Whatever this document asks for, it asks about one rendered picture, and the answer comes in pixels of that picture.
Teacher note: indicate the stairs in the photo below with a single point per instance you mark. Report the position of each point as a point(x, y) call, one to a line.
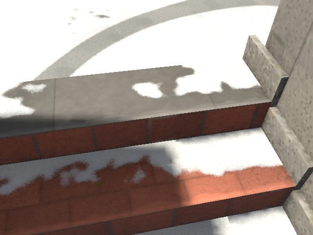
point(210, 172)

